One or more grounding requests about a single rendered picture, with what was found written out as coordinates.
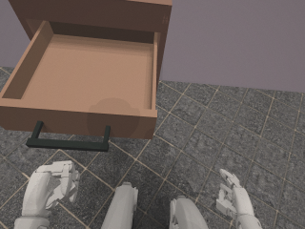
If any robot right hand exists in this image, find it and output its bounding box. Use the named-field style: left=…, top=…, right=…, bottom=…
left=216, top=169, right=254, bottom=221

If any cabinet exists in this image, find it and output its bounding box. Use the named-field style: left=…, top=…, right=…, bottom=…
left=9, top=0, right=173, bottom=95

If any robot left thigh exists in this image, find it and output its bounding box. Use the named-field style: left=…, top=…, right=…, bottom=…
left=101, top=184, right=138, bottom=229

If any robot thigh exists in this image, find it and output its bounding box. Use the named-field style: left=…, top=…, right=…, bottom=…
left=101, top=184, right=138, bottom=229
left=170, top=198, right=209, bottom=229

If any left robot forearm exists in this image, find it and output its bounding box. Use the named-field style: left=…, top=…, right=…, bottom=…
left=14, top=216, right=50, bottom=229

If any robot right thigh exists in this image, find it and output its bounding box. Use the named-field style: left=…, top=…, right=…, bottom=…
left=170, top=198, right=209, bottom=229

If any right robot forearm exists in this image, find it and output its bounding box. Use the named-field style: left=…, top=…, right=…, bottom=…
left=235, top=215, right=262, bottom=229

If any robot left hand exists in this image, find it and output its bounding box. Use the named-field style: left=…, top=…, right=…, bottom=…
left=21, top=160, right=81, bottom=219

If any handle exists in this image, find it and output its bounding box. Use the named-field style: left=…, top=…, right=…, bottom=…
left=26, top=120, right=111, bottom=153

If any drawer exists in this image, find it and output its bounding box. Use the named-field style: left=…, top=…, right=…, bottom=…
left=0, top=20, right=158, bottom=140

